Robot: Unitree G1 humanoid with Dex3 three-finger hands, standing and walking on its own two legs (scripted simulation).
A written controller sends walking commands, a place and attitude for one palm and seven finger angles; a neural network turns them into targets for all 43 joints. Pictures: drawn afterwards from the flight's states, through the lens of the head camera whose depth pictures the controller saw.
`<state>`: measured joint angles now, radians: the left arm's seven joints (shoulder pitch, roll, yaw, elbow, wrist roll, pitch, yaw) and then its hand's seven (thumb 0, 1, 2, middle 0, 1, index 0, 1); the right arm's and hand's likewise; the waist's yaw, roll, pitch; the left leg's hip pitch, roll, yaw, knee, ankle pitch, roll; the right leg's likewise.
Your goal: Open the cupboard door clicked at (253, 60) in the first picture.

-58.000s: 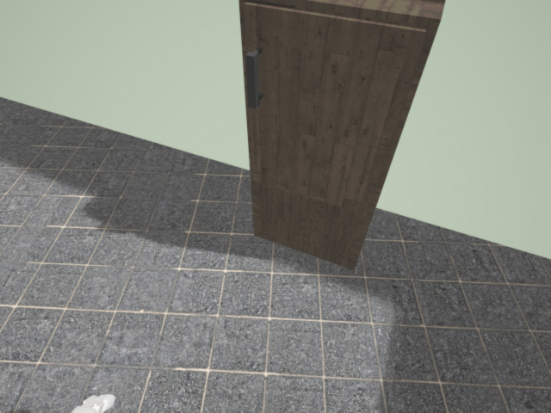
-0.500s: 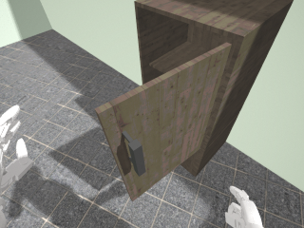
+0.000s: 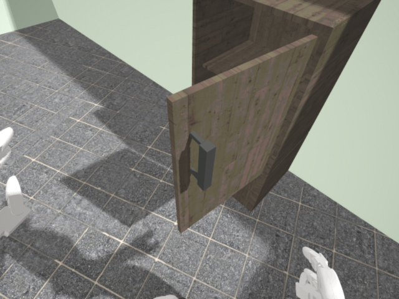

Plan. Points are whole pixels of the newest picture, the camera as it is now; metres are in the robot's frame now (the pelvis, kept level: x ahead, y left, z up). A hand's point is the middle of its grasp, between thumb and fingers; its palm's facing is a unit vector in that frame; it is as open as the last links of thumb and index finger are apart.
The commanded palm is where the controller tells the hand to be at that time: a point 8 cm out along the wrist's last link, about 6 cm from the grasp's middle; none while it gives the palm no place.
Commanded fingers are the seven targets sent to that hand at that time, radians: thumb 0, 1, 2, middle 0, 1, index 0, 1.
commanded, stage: step back with the hand held close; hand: left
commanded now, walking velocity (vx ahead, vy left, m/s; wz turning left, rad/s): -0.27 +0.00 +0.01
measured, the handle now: (199, 161) +0.39 +0.03 +0.04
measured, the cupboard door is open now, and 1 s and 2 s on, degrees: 82 82 82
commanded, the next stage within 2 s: stop stepping back and stand still in 0.58 s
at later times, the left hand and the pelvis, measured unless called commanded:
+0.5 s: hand out of the picture +0.09 +0.31 +0.18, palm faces +0.40 -0.82 -0.41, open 7.4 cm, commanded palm +0.02 +0.35 +0.18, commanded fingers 0.00 0.90 0.90 -0.20 -0.30 -0.20 -0.30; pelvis -0.13 +0.05 +0.00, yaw +0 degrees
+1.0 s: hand out of the picture -0.10 +0.35 +0.20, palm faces +0.19 -0.83 -0.53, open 7.4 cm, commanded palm -0.14 +0.42 +0.18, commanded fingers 0.00 0.90 0.90 -0.20 -0.30 -0.20 -0.30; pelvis -0.31 +0.13 +0.01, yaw -5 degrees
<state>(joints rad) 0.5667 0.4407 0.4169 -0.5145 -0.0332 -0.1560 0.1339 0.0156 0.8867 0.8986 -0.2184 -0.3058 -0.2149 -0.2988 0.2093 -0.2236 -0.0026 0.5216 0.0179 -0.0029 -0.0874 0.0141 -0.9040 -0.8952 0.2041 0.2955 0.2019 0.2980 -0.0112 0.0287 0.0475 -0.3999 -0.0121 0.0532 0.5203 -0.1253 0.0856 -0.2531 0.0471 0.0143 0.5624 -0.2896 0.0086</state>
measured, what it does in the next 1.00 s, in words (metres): walks backwards: right foot, then left foot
